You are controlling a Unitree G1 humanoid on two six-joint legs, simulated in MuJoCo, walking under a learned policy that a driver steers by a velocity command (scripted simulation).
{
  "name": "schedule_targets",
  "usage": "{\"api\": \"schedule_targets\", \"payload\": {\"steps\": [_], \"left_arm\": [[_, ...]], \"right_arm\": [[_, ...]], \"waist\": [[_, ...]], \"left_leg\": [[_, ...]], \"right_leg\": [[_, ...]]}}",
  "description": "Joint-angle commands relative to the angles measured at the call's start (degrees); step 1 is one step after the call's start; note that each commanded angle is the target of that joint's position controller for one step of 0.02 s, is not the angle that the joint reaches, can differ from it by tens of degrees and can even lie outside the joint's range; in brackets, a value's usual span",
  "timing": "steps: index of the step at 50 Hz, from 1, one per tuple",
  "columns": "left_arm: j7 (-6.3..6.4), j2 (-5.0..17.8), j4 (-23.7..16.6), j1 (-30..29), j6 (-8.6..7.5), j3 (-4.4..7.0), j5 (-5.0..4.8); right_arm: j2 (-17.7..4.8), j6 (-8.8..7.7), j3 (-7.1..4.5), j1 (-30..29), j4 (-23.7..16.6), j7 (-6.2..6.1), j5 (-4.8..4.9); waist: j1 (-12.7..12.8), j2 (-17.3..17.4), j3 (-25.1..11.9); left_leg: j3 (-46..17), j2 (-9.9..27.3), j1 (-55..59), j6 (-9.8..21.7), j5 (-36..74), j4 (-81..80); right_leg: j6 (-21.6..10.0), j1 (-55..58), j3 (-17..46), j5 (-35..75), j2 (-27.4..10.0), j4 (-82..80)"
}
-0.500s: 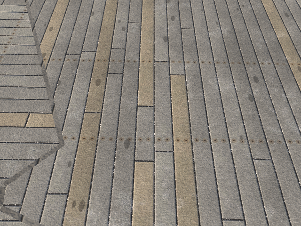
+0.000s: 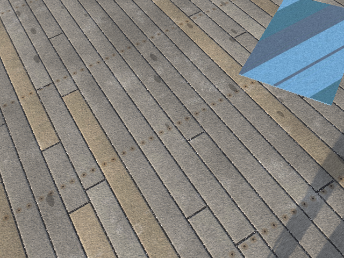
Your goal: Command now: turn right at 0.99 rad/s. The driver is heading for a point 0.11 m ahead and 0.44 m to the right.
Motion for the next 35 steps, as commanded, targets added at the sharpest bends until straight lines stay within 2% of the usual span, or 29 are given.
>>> {"api": "schedule_targets", "payload": {"steps": [1,3,7,10,13,16,17,18,19,20,21,22,23,24,26,29,33,35], "left_arm": [[1.37,9.5,-4.3,-1.8,-1.02,2.63,-0.55],[1.82,9.5,-4.3,-2.5,-0.76,2.57,0.03],[2.32,10.5,-3.8,-2.2,-0.33,2.91,-0.36],[2.25,10.7,-3.9,-2.9,0.03,3.07,-0.31],[1.94,10.5,-3.9,-3.5,0.32,3.08,-0.43],[1.72,9.9,-4.5,-5.6,0.64,2.89,-0.90],[1.72,8.9,-4.6,-6.1,0.74,2.53,-1.28],[1.53,5.1,-3.8,-1.1,0.90,1.50,-0.86],[1.54,5.5,-4.8,0.5,0.61,1.61,-1.26],[1.41,10.9,-4.1,1.0,0.02,3.11,-0.54],[1.26,12.8,-2.8,0.7,0.15,3.89,-0.92],[1.38,11.9,-1.6,1.1,0.64,3.95,-0.92],[1.38,10.4,-1.4,1.4,1.05,3.61,-0.72],[1.11,8.6,-1.6,1.2,1.23,3.04,-0.95],[0.88,6.3,-2.9,-1.6,1.06,2.14,-1.42],[0.44,4.8,-4.3,-4.2,0.82,1.44,-1.02],[-0.45,3.8,-4.1,-3.2,1.01,1.08,-0.61],[-0.83,4.3,-3.7,-2.5,1.69,1.47,-0.73]], "right_arm": [[-5.0,-1.32,-1.08,-2.8,-5.2,-0.70,-0.52],[-4.0,-1.36,-0.79,-0.8,-4.3,-0.38,-0.15],[-2.7,-1.22,-0.20,-2.5,-4.8,-0.19,0.24],[-3.0,-1.46,-0.27,-3.1,-5.0,0.13,0.45],[-3.4,-2.12,-0.47,-2.9,-5.3,0.51,0.66],[-4.4,-2.76,-1.18,0.4,-4.6,0.94,0.89],[-5.0,-2.84,-1.61,2.1,-4.0,0.82,0.72],[-7.8,-2.43,-2.13,2.0,-4.4,0.44,0.03],[-9.8,-1.83,-2.19,0.8,-4.9,0.19,-1.56],[-7.6,-2.13,-1.83,0.1,-5.8,-0.02,-1.92],[-4.7,-2.03,-0.98,-2.1,-6.7,-0.65,-1.42],[-3.3,-1.56,-0.60,-3.5,-7.1,-1.34,-0.82],[-3.1,-1.20,-0.39,-3.9,-7.2,-2.01,-0.19],[-3.2,-0.89,-0.16,-3.4,-7.1,-2.48,-0.13],[-4.1,-0.44,-0.35,-0.3,-6.4,-2.77,-0.69],[-5.8,0.12,-1.09,2.9,-5.4,-2.30,-0.83],[-8.0,0.35,-2.07,0.8,-5.1,-0.81,-0.13],[-8.5,-0.03,-2.44,0.4,-4.6,0.06,0.83]], "waist": [[0.2,-9.6,-11.6],[-0.4,-9.1,-12.6],[0.4,-10.0,-11.6],[1.0,-11.3,-11.2],[1.3,-12.8,-11.4],[-0.3,-13.5,-11.6],[-1.3,-11.7,-11.9],[1.3,-1.4,-14.9],[3.5,13.1,-11.3],[3.0,11.3,-9.3],[2.9,7.5,-7.8],[3.0,4.9,-6.5],[2.5,4.6,-6.1],[1.9,4.3,-5.5],[-0.4,4.9,-5.7],[-2.7,5.5,-7.9],[-1.7,5.9,-9.4],[-1.2,6.5,-9.4]], "left_leg": [[-5.1,-1.1,-10.2,0.0,5.5,2.8],[-5.1,-3.1,-7.5,-1.0,8.3,-1.0],[-6.7,-6.1,-5.4,-1.9,9.3,-11.8],[-7.9,-7.3,-2.2,-1.6,9.3,-17.3],[-9.0,-7.8,1.4,-0.7,8.5,-22.6],[-8.2,-7.3,10.0,0.7,12.5,-33.8],[-7.8,-5.2,15.9,1.6,19.2,-40.5],[-16.7,6.0,24.5,5.7,22.3,-42.7],[-30.6,15.8,24.2,14.6,28.0,-46.0],[-33.7,20.3,21.1,18.8,25.9,-46.5],[-26.5,17.3,19.4,17.6,22.3,-46.0],[-20.3,13.3,18.4,15.1,17.9,-45.6],[-16.7,11.6,18.9,14.3,18.2,-45.4],[-13.0,10.9,19.1,14.3,21.1,-45.7],[-8.2,10.5,22.3,15.0,25.1,-46.4],[-5.3,13.3,28.0,16.6,29.4,-46.4],[2.2,14.3,25.4,15.2,33.1,-45.6],[4.8,15.0,24.7,13.9,34.1,-43.9]], "right_leg": [[-11.2,15.3,18.2,26.1,-12.5,-10.4],[-11.0,13.7,17.9,25.7,-10.6,-10.0],[-10.4,11.9,22.4,19.0,-8.8,-9.0],[-9.8,9.7,26.5,15.8,-7.8,-7.9],[-9.3,9.5,30.8,17.2,-7.0,-6.4],[-7.4,7.5,33.3,16.2,-4.5,-4.1],[-5.4,4.7,31.8,10.8,-2.2,-1.5],[-2.3,-0.9,25.1,-10.3,3.0,8.5],[1.0,-12.4,13.2,-23.5,10.1,19.8],[3.6,-15.5,11.6,-21.1,4.4,30.3],[4.6,-15.7,9.8,-16.5,1.9,34.3],[5.4,-15.9,8.4,-12.7,0.8,36.3],[6.1,-17.2,6.9,-9.7,0.1,39.3],[6.7,-18.0,4.8,-8.2,-0.8,40.0],[7.7,-19.6,1.1,-6.5,-2.9,36.1],[8.7,-19.9,-0.6,-7.1,-5.7,29.5],[7.3,-10.7,-4.2,-5.4,-6.4,18.4],[5.9,-6.4,-6.3,-4.5,-5.5,13.1]]}}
